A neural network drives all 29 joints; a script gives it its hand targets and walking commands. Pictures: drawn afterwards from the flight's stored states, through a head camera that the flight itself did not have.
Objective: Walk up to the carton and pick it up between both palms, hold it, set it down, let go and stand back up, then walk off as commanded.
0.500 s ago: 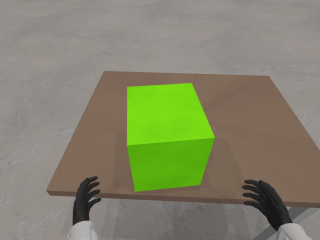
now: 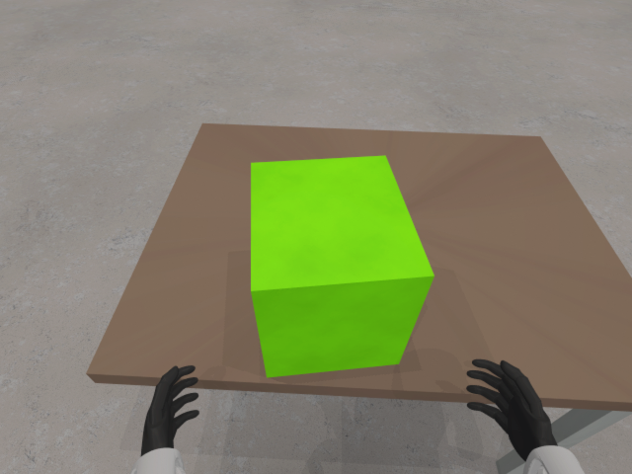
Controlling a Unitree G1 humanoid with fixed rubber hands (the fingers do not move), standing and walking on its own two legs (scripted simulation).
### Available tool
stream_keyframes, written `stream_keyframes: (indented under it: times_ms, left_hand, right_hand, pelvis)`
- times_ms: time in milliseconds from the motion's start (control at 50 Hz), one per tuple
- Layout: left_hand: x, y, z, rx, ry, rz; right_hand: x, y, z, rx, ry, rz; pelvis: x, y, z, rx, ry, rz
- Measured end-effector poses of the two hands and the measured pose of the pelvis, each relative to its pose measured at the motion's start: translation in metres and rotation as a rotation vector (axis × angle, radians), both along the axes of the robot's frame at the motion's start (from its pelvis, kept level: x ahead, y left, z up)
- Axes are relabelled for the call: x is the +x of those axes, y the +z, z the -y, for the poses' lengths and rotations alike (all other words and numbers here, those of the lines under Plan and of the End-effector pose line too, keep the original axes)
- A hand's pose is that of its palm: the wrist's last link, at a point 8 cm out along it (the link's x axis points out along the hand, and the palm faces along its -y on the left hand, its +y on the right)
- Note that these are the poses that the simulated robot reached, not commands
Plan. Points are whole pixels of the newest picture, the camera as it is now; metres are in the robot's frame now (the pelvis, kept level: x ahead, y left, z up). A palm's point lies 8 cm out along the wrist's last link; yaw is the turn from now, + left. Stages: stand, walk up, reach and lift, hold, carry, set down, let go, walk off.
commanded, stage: set down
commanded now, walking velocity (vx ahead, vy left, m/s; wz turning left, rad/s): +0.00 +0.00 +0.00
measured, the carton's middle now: (326, 265) +0.42 +0.02 +0.00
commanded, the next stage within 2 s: let go in 1.56 s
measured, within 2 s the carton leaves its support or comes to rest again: neither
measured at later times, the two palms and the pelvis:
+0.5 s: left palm (157, 463) +0.15 +0.21 -0.06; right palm (520, 458) +0.17 -0.23 -0.05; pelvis +0.00 +0.00 +0.00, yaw +0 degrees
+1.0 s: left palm (154, 468) +0.15 +0.22 -0.07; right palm (511, 469) +0.16 -0.22 -0.06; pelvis +0.01 +0.00 +0.00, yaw +0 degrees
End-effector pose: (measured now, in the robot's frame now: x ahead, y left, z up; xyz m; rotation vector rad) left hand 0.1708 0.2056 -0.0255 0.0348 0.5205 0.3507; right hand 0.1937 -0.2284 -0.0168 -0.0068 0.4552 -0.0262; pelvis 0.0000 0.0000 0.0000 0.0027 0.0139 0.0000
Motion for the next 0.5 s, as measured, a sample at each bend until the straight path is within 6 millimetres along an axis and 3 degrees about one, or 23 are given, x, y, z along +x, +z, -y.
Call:
stream_keyframes:
  times_ms: [240, 500]
  left_hand:
    - [-0.005, -0.018, 0.0, -0.012, -0.05, -0.063]
    - [-0.018, -0.032, -0.009, -0.005, -0.083, -0.125]
  right_hand:
    - [-0.008, -0.018, 0.006, -0.015, -0.05, -0.055]
    - [-0.021, -0.032, -0.003, -0.007, -0.085, -0.109]
  pelvis:
    - [0.004, 0.0, 0.0, 0.001, 0.0, -0.006]
    - [0.003, 0.0, -0.001, 0.0, 0.001, -0.002]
